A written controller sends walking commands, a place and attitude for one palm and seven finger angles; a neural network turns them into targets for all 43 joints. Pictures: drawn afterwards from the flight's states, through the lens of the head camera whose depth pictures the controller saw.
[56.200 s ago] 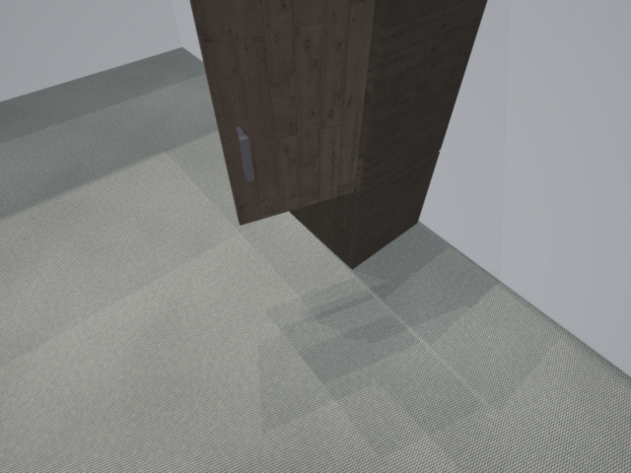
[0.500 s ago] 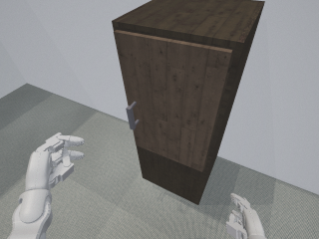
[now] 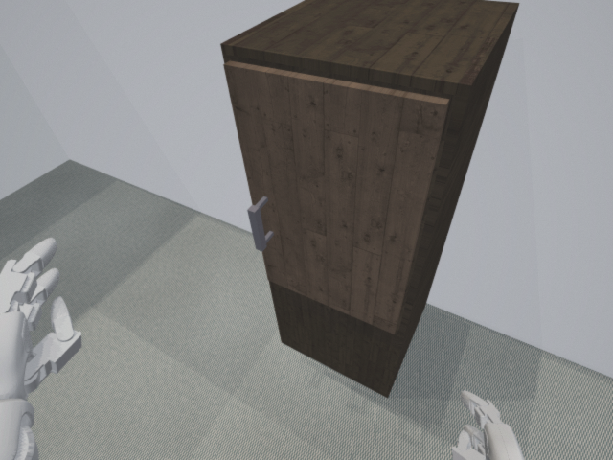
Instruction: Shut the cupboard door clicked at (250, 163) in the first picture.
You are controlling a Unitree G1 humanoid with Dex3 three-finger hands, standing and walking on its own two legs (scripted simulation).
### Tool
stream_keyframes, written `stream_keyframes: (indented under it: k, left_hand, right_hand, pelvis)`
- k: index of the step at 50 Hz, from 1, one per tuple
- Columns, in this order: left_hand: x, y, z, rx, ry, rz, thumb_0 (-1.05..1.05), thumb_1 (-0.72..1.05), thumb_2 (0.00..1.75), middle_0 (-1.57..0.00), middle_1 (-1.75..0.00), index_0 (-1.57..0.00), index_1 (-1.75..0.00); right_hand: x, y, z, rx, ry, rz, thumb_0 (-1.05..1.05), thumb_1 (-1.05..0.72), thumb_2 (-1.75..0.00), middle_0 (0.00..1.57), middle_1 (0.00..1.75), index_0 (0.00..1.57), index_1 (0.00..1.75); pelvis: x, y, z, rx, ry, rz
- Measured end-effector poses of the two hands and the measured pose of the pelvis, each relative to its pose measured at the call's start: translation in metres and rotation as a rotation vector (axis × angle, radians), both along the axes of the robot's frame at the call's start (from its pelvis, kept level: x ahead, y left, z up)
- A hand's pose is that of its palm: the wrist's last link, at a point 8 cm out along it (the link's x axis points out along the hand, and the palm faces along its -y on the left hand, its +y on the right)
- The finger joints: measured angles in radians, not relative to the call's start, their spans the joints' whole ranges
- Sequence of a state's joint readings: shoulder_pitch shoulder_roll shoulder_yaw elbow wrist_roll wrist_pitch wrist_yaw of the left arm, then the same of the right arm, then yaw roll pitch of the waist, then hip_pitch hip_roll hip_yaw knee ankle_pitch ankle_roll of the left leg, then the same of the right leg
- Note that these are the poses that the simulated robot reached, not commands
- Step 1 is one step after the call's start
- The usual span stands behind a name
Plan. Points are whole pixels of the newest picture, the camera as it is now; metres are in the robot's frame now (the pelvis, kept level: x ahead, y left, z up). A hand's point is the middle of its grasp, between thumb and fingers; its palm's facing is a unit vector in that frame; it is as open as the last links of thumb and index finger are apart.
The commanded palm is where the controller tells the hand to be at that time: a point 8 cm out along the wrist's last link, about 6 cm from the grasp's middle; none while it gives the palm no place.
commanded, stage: draw the hand back to the body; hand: left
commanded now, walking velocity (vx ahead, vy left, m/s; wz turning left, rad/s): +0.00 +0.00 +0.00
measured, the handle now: (262, 223) +0.60 +0.19 -0.09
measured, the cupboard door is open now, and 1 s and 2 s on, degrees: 1 1 1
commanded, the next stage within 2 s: step back with the hand held close in 0.12 s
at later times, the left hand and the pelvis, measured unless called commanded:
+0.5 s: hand (71, 331) +0.19 +0.27 +0.15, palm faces +0.36 -0.80 -0.48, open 7.5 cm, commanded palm +0.13 +0.31 +0.17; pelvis -0.01 +0.02 +0.00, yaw -1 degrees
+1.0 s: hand out of the picture +0.09 +0.31 +0.15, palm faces +0.48 -0.75 -0.46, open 7.5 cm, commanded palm +0.02 +0.34 +0.17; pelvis -0.10 +0.03 -0.02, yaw +4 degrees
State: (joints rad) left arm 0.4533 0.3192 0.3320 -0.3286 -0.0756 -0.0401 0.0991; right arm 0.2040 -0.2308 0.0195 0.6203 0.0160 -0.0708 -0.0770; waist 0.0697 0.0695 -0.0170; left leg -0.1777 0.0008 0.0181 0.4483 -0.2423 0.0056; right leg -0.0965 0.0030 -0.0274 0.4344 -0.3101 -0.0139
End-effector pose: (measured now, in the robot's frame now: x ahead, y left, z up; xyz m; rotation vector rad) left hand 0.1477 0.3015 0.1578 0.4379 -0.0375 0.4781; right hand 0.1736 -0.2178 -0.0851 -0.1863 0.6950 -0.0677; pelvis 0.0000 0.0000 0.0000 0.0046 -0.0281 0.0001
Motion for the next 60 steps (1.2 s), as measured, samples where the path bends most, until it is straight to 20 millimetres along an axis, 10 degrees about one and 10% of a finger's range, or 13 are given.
stream_keyframes:
  k: [32,46,60]
  left_hand:
    - [0.000,0.019,0.034,0.195,-0.066,-0.163,0.02,0.88,0.90,-0.21,-0.30,-0.21,-0.31]
    - [-0.074,0.038,0.005,0.144,-0.102,-0.103,0.02,0.88,0.90,-0.21,-0.30,-0.21,-0.31]
    - [-0.162,0.033,0.029,0.197,-0.265,-0.071,0.02,0.88,0.90,-0.21,-0.30,-0.21,-0.31]
  right_hand:
    - [-0.043,-0.002,0.004,-0.044,0.057,-0.143,0.01,-0.90,-0.90,0.20,0.30,0.20,0.30]
    - [-0.105,0.011,0.008,-0.093,0.036,-0.098,0.01,-0.90,-0.90,0.20,0.30,0.21,0.30]
    - [-0.144,0.015,0.002,-0.109,0.014,-0.001,0.01,-0.90,-0.90,0.20,0.30,0.21,0.30]
  pelvis:
    - [-0.027,0.028,-0.003,-0.012,0.053,-0.035]
    - [-0.084,0.033,-0.011,-0.038,0.029,0.010]
    - [-0.140,0.030,-0.017,-0.053,0.009,0.064]
